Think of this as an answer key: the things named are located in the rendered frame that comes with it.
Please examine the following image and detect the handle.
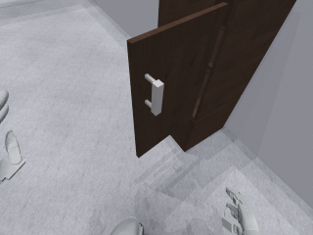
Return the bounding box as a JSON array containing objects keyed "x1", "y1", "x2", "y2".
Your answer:
[{"x1": 145, "y1": 74, "x2": 164, "y2": 116}]

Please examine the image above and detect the cupboard door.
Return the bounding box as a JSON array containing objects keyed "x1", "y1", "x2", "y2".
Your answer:
[{"x1": 126, "y1": 2, "x2": 228, "y2": 158}]

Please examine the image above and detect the robot right hand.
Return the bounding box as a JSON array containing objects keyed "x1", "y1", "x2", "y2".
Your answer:
[{"x1": 221, "y1": 187, "x2": 260, "y2": 235}]

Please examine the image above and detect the robot left thigh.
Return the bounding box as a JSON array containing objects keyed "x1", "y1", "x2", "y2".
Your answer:
[{"x1": 111, "y1": 219, "x2": 143, "y2": 235}]

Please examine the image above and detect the robot left shin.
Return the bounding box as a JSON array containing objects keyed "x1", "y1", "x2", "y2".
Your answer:
[{"x1": 127, "y1": 216, "x2": 139, "y2": 223}]

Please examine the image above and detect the robot left hand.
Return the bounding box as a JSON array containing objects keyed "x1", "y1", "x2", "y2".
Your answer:
[{"x1": 0, "y1": 89, "x2": 26, "y2": 184}]

